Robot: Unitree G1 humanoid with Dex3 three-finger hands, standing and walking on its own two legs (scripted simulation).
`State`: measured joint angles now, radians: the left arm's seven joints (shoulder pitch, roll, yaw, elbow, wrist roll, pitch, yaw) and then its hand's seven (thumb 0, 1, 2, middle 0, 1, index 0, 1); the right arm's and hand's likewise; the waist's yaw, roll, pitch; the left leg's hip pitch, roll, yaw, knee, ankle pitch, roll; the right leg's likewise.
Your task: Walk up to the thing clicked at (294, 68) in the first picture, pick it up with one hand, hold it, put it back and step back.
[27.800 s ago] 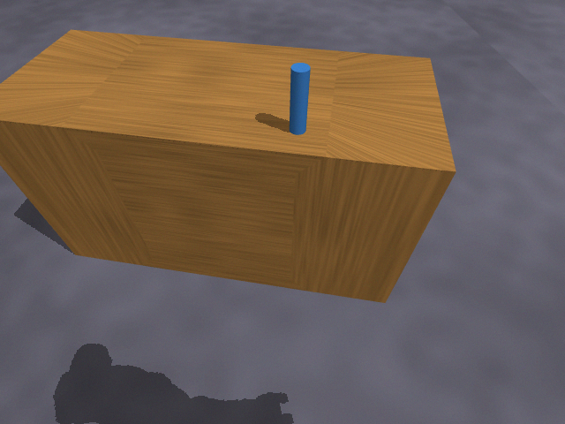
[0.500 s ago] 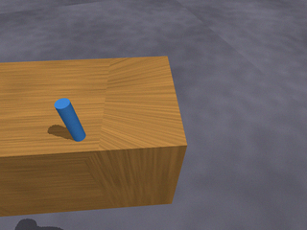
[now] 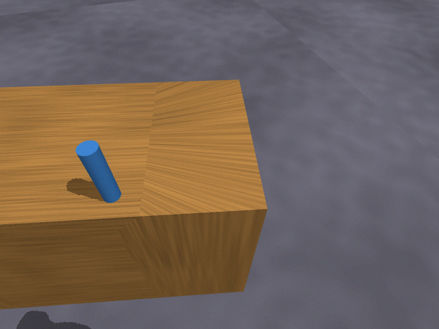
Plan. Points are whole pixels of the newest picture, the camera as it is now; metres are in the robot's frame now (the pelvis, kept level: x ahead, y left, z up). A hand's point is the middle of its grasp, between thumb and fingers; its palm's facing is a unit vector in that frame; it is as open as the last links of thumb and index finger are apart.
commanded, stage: stand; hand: left
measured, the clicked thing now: (101, 174) +0.43 +0.27 +0.00
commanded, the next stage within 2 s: step back in 1.94 s
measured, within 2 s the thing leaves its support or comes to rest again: neither
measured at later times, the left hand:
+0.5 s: hand out of the picture +0.06 +0.26 -0.16, palm faces -0.05 -0.94 -0.35, open 7.4 cm
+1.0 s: hand out of the picture +0.08 +0.25 -0.16, palm faces -0.05 -0.94 -0.35, open 7.4 cm
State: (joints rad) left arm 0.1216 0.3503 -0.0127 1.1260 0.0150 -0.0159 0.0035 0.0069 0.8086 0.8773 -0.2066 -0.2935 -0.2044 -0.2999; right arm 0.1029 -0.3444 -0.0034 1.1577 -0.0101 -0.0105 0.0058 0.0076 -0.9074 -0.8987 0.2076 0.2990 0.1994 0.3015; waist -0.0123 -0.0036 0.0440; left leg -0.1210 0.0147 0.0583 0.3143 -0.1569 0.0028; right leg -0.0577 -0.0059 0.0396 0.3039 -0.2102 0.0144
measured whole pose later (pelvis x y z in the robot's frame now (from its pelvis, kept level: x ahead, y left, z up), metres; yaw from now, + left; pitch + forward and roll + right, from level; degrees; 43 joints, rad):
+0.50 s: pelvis +0.00 +0.00 +0.00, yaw +0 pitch -2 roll +0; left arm 0.13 0.35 -0.01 1.12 0.02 -0.01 0.00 0.01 0.91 0.90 -0.21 -0.30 -0.20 -0.30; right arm 0.11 -0.34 -0.01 1.16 -0.01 -0.01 0.01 0.01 -0.91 -0.90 0.21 0.30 0.20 0.30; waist -0.01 0.00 0.05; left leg -0.13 0.01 0.06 0.30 -0.15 0.01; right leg -0.06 -0.01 0.04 0.30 -0.21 0.02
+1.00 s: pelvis +0.01 +0.00 +0.00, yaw +0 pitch -2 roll +0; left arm 0.13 0.35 -0.01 1.11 0.02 -0.02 0.00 0.01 0.91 0.90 -0.21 -0.30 -0.21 -0.30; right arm 0.10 -0.34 -0.01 1.15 -0.01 -0.01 0.01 0.01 -0.91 -0.90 0.21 0.30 0.20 0.30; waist -0.01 0.00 0.05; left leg -0.12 0.01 0.06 0.31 -0.16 0.01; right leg -0.05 -0.01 0.04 0.30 -0.21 0.02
